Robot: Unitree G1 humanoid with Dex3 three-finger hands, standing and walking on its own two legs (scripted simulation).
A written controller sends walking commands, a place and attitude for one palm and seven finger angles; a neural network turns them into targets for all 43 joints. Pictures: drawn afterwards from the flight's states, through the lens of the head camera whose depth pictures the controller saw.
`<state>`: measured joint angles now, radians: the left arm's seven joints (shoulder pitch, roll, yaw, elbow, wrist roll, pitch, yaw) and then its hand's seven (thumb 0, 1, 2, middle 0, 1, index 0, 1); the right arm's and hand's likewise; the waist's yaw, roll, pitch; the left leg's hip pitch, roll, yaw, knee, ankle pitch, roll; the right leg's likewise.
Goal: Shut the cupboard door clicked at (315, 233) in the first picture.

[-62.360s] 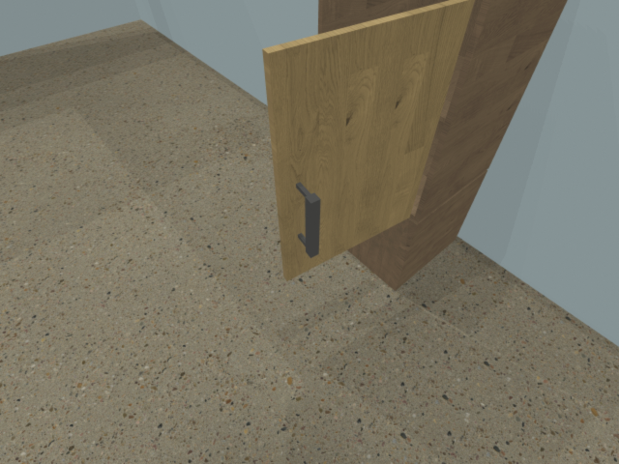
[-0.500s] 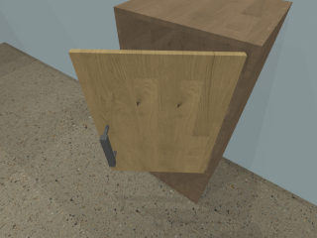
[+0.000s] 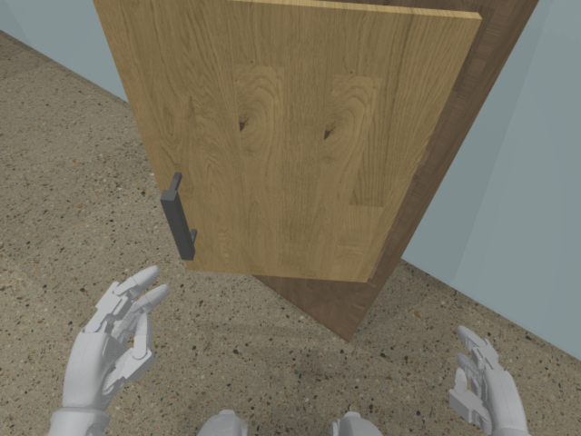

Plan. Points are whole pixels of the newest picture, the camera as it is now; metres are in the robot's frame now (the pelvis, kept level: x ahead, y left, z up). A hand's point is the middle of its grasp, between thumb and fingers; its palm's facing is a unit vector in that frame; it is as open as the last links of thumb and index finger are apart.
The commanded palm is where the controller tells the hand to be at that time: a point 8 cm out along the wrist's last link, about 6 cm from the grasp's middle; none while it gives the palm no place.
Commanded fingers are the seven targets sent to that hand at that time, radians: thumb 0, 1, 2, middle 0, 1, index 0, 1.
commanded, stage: raise the hand and make a fist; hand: left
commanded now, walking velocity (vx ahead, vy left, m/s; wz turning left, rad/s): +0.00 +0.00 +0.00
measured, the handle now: (182, 218) +0.47 +0.22 -0.03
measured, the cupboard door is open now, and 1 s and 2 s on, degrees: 33 33 33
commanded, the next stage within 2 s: bring the fist close to the handle in 1.60 s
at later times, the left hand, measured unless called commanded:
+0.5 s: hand (142, 372) +0.20 +0.20 +0.00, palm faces -0.02 -1.00 -0.03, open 4.2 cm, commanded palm +0.17 +0.25 +0.00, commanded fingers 0.00 0.90 0.90 -0.95 -1.12 -0.95 -1.12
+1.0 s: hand (144, 359) +0.22 +0.20 +0.00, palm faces -0.02 -1.00 -0.05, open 3.1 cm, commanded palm +0.19 +0.25 +0.00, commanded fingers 0.00 0.90 0.90 -1.30 -1.50 -1.30 -1.50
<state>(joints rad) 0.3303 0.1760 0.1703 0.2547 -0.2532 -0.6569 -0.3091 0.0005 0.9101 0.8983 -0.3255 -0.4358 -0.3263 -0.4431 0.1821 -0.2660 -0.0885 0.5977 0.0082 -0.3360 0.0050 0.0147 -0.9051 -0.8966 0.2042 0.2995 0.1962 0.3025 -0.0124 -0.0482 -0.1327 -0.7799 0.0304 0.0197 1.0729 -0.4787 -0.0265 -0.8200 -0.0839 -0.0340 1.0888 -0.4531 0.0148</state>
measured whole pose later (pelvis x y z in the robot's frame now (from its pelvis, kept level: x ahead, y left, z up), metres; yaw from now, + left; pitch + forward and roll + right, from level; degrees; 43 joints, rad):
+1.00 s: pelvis +0.01 +0.01 -0.05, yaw +0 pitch +18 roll -3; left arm 0.44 0.24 0.14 -0.10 -0.25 -0.39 -0.26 0.01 0.90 0.90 -1.22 -1.41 -1.23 -1.42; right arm 0.21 -0.22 0.00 0.44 0.01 -0.16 -0.05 0.01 -0.90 -0.90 0.21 0.30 0.20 0.30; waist 0.01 0.02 -0.18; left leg -1.08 0.04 -0.05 1.36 -0.60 -0.01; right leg -1.06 -0.07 -0.08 1.29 -0.55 0.02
